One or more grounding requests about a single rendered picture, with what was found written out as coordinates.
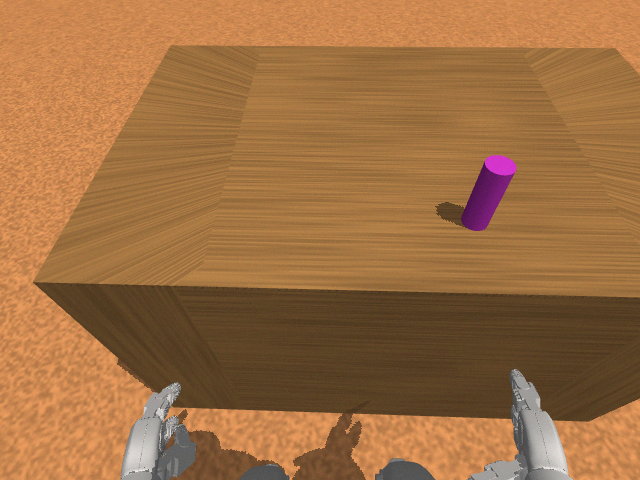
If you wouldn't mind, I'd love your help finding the right robot hand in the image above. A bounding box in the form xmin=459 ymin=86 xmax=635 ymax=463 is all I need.
xmin=467 ymin=369 xmax=569 ymax=480

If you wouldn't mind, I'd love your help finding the left robot hand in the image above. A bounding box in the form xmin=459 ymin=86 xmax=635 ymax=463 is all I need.
xmin=121 ymin=382 xmax=196 ymax=480

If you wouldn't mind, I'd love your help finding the can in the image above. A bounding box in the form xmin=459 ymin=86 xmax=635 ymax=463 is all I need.
xmin=461 ymin=155 xmax=517 ymax=231

